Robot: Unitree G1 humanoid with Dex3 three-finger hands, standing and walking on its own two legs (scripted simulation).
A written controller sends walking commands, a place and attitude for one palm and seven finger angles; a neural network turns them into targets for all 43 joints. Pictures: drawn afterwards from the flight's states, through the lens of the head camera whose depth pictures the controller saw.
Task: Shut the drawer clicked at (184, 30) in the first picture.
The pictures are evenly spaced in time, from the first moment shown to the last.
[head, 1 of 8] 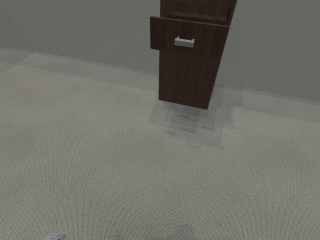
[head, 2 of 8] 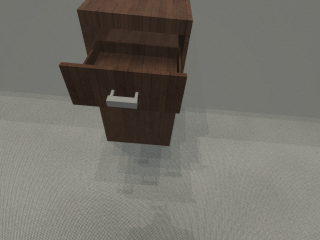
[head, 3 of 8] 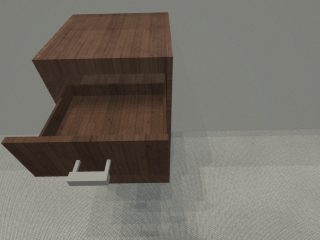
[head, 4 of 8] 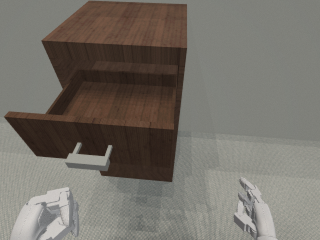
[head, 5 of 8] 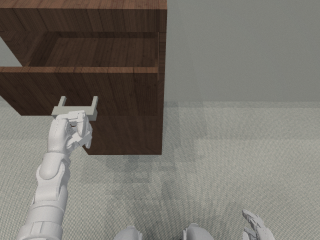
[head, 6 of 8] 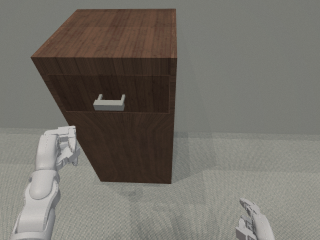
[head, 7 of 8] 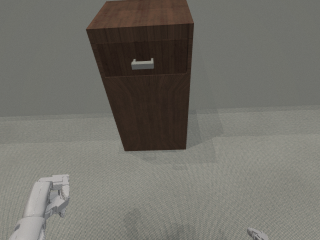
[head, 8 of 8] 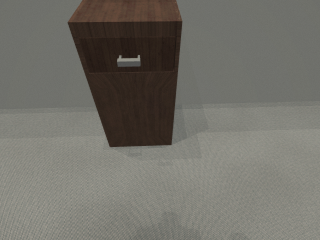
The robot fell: no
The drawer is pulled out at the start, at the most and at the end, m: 0.30 0.30 0.00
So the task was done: yes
